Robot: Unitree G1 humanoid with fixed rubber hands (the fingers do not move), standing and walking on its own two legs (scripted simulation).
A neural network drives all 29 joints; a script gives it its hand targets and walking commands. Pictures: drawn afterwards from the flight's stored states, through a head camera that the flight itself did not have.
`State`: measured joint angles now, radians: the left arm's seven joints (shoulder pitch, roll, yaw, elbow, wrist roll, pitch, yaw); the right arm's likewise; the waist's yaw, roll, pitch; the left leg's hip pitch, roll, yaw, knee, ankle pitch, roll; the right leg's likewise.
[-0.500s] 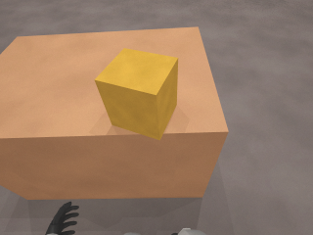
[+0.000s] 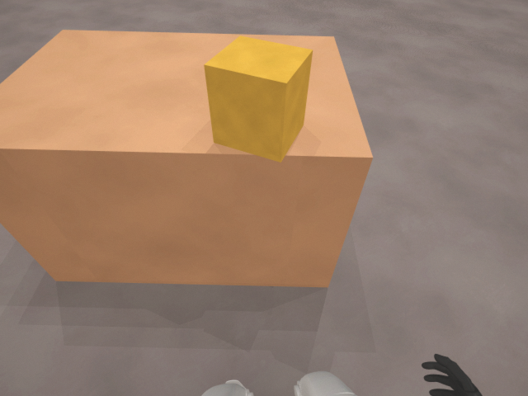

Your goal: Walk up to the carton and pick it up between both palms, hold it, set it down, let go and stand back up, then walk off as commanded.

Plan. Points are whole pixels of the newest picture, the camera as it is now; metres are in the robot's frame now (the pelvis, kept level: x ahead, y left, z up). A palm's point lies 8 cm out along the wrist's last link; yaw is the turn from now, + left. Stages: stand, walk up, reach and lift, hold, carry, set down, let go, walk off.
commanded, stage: walk off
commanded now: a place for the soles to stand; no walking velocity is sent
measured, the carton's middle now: (260, 98) +0.76 +0.01 +0.05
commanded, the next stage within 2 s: none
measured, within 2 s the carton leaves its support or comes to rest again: neither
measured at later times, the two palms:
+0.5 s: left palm out of the picture -0.06 +0.41 -0.08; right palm out of the picture -0.14 -0.18 -0.10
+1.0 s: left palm out of the picture -0.35 +0.43 -0.10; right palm out of the picture -0.31 -0.20 -0.07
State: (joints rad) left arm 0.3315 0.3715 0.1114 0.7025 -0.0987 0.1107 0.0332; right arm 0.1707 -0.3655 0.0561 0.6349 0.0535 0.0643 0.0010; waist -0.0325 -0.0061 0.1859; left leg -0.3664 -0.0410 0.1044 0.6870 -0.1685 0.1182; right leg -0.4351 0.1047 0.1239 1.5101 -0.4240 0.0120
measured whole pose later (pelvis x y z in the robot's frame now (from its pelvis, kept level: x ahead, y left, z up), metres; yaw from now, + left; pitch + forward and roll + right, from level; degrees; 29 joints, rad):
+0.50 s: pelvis -0.22 +0.11 +0.00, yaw -4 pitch -5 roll +0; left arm 0.15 0.39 0.08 0.65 -0.10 0.05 0.05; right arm 0.22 -0.40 0.04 0.64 0.05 0.07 0.01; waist -0.01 0.00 0.22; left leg -0.34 -0.10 -0.10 0.81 -0.39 0.03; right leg -0.44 -0.06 0.17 0.83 -0.40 0.03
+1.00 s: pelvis -0.38 +0.11 +0.01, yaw -5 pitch -9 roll +1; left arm 0.40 0.42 0.11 0.76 -0.10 0.11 -0.04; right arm 0.26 -0.40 0.04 0.64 0.05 0.03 -0.04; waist 0.00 -0.06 0.25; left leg -0.49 -0.07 -0.08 0.95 -0.46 -0.01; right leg -0.22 0.04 -0.05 0.73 -0.35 -0.08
